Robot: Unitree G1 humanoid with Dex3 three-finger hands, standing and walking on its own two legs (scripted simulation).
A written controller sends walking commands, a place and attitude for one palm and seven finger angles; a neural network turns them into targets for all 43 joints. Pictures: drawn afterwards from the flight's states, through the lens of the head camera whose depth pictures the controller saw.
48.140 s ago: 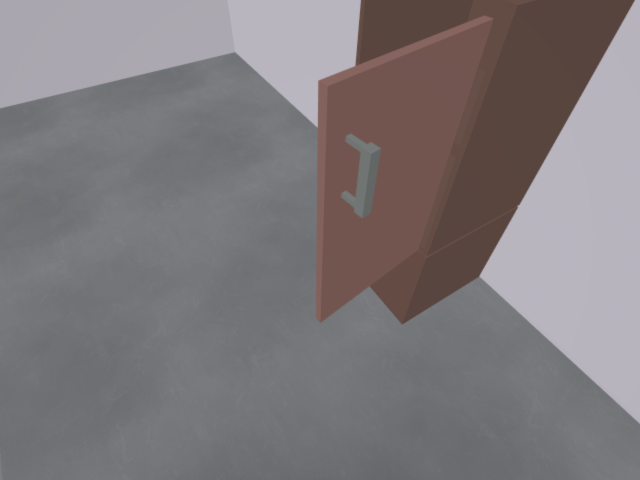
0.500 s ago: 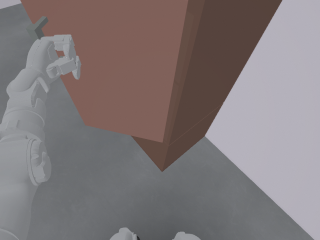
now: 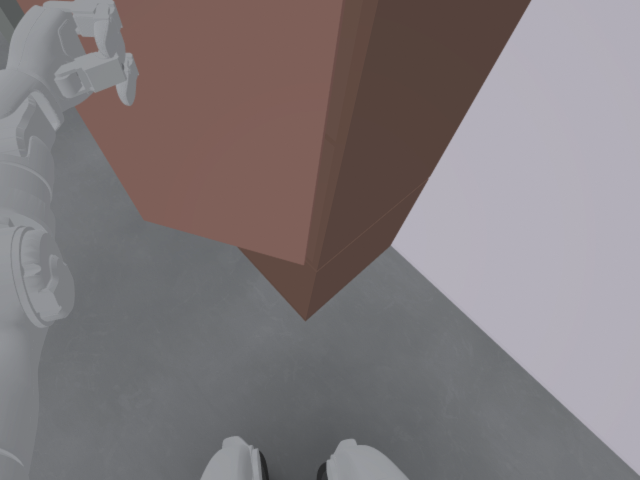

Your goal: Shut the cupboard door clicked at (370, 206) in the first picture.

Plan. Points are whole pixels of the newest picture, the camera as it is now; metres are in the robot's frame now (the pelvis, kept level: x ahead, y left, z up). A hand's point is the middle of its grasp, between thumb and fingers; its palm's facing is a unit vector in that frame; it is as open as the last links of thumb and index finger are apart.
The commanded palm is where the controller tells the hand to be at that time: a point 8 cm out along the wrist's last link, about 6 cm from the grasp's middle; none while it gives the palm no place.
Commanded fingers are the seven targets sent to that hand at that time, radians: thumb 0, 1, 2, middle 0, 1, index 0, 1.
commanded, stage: push the door shut along its arc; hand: left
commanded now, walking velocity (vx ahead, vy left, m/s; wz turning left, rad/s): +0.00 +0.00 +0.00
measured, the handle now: (42, 42) +0.60 +0.24 +0.15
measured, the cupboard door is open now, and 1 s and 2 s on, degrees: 32 23 23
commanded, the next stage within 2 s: pull the fist back off the door in 0.10 s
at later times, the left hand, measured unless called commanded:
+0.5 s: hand (154, 61) +0.57 +0.12 +0.14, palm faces +0.10 -0.99 -0.04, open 3.1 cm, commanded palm +0.53 +0.16 +0.15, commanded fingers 0.00 0.90 0.90 -1.30 -1.50 -1.30 -1.50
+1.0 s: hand (148, 127) +0.48 +0.12 +0.14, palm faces +0.08 -1.00 -0.01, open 3.1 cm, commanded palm +0.45 +0.17 +0.15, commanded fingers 0.00 0.90 0.90 -1.30 -1.50 -1.30 -1.50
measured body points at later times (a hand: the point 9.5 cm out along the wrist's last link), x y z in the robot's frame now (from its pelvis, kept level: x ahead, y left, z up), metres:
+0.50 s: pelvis +0.01 -0.01 +0.00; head +0.13 -0.01 +0.44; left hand +0.56 +0.17 +0.15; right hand -0.03 -0.25 -0.11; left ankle +0.03 +0.09 -0.69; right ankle -0.03 -0.10 -0.69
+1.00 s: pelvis +0.01 -0.02 +0.02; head +0.07 -0.02 +0.47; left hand +0.47 +0.18 +0.14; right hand +0.04 -0.30 -0.09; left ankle +0.03 +0.09 -0.69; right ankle -0.03 -0.10 -0.69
